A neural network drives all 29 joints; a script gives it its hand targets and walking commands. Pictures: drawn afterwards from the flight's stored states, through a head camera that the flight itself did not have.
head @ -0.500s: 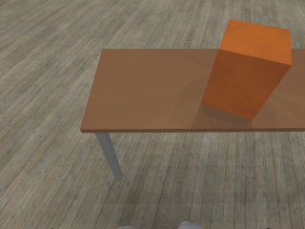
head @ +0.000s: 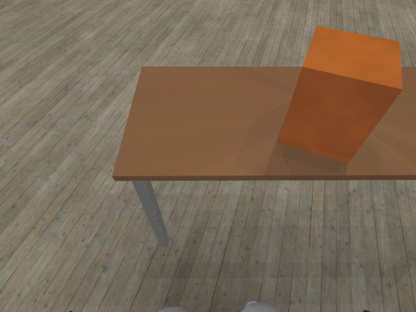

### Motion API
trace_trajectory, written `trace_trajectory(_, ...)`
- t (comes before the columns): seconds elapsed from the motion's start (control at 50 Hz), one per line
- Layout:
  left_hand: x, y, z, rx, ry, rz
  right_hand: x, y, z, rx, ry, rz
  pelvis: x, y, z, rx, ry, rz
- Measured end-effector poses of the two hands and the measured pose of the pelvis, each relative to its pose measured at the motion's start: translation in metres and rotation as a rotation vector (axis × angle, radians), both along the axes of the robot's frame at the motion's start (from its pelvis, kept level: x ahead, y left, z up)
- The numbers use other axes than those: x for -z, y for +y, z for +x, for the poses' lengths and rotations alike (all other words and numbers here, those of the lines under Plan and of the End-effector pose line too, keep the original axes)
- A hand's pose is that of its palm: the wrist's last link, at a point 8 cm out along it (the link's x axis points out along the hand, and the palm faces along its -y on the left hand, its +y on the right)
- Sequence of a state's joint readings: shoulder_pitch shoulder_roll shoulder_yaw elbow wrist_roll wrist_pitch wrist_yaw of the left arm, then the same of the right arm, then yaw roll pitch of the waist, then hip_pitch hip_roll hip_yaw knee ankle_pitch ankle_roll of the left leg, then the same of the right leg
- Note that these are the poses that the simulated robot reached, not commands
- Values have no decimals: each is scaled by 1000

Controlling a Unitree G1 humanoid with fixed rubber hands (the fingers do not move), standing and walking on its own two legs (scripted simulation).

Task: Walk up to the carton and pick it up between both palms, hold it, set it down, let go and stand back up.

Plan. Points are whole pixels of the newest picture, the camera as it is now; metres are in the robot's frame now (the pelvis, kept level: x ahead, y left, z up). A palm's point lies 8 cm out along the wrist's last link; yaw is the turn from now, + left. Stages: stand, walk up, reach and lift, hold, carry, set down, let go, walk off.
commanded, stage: walk up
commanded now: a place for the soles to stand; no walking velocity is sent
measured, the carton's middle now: (332, 96) +0.64 -0.32 +0.03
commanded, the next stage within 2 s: none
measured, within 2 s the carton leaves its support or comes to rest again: neither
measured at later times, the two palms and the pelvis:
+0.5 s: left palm out of the picture +0.08 +0.32 -0.10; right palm out of the picture +0.08 -0.30 -0.10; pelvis +0.00 +0.01 +0.00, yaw +0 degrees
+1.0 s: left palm out of the picture +0.08 +0.33 -0.10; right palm out of the picture +0.08 -0.30 -0.10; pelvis +0.01 +0.01 +0.00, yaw +0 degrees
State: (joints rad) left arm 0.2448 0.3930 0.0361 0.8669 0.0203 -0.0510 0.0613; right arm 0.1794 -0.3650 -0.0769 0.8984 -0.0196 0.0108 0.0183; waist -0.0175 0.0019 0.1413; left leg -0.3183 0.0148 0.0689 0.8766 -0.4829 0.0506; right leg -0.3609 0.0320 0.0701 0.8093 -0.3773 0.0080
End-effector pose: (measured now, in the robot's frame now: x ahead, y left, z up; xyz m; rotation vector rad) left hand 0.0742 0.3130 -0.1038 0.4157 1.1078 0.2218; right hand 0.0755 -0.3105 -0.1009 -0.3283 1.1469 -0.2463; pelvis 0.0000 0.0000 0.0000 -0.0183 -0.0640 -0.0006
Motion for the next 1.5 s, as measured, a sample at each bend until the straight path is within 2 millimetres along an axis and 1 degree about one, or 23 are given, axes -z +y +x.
trace_trajectory(0.08, -7, 1, -1, 0, -10, 12, 3, 1, -1, 10, 15, 14, -3, 0, -1, -3, 0, 4)
trace_trajectory(0.2, -7, 21, -5, -5, -15, 22, 9, 21, -4, -1, 14, 29, 1, 17, -4, -5, -5, -16)
trace_trajectory(0.24, -7, 25, -6, -9, -12, 19, 7, 26, -3, -16, 9, 27, 0, 22, -4, -8, -7, -19)
trace_trajectory(0.3, -4, 28, -6, -10, -2, 13, 2, 28, 0, -22, 0, 15, -1, 24, -3, -8, -4, -20)
trace_trajectory(0.36, -1, 25, -4, -7, 1, 5, -1, 24, 2, -23, -4, -1, 0, 22, -1, -7, -1, -17)
trace_trajectory(0.44, 1, 16, 0, -3, 4, 1, 0, 15, 3, -14, 0, -2, 1, 15, 1, -4, 3, -4)
trace_trajectory(0.52, -4, 11, 2, -1, -6, 3, 0, 12, 3, 3, 10, 8, -2, 11, 2, -4, 3, 0)
trace_trajectory(0.58, -6, 16, 1, -2, -8, 8, 2, 16, 2, 6, 18, 13, -2, 15, 2, -5, 3, -4)
trace_trajectory(0.68, -4, 30, 0, -7, -11, 8, 3, 32, 3, -13, 7, 15, 0, 28, 1, -8, -4, -19)
trace_trajectory(0.76, -1, 33, 1, -6, 0, 2, -3, 32, 6, -22, -6, 2, -1, 30, 3, -7, -2, -20)
trace_trajectory(0.88, 2, 21, 6, -2, 7, -4, -3, 20, 9, -17, -3, -10, 0, 20, 7, -4, 5, -5)
trace_trajectory(0.94, -1, 14, 8, 0, 4, 2, 0, 15, 10, -5, 2, 6, -1, 13, 9, -1, 4, 0)
trace_trajectory(0.98, -5, 13, 8, 2, -2, 8, 2, 14, 9, 1, 10, 11, -2, 12, 9, -2, 5, 4)
trace_trajectory(1.04, -8, 18, 7, 1, -4, 18, 5, 18, 8, 5, 18, 21, -2, 15, 8, -2, 4, 1)
trace_trajectory(1.12, -7, 31, 4, -1, -7, 24, 9, 31, 7, 1, 14, 27, 1, 27, 6, -4, 1, -14)
trace_trajectory(1.16, -7, 36, 3, -6, -9, 21, 8, 37, 7, -12, 9, 26, 1, 32, 6, -8, -5, -14)
trace_trajectory(1.22, -5, 39, 4, -6, -4, 15, 3, 38, 9, -19, -5, 18, 0, 34, 6, -7, -6, -18)
trace_trajectory(1.3, 0, 34, 6, -3, 0, 3, -2, 32, 11, -21, -8, -5, 0, 31, 8, -6, -3, -12)
trace_trajectory(1.38, 1, 24, 9, 1, 3, 1, 0, 21, 11, -12, -4, -3, 1, 21, 10, -3, 0, 3)
trace_trajectory(1.44, -3, 17, 10, 1, -3, 4, 2, 17, 11, 0, 3, 11, -1, 16, 11, -2, -2, 7)
trace_trajectory(1.5, -8, 19, 9, 1, -6, 13, 4, 20, 10, 7, 18, 21, -2, 17, 11, -3, 1, 7)
